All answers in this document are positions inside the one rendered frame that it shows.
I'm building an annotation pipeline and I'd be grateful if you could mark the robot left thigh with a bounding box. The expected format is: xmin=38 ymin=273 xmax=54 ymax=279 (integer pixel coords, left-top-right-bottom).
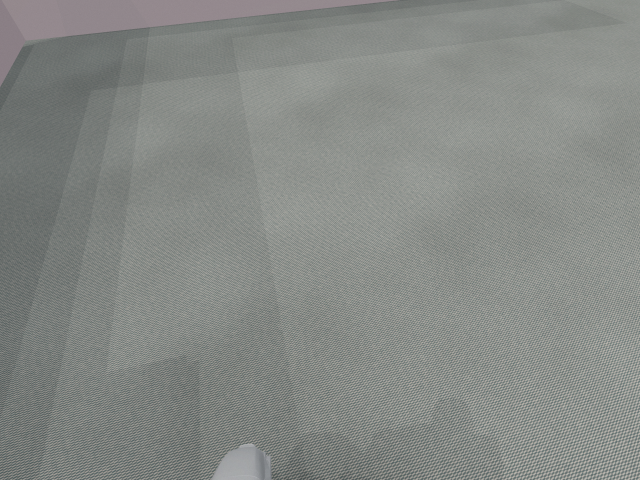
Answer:
xmin=211 ymin=447 xmax=272 ymax=480

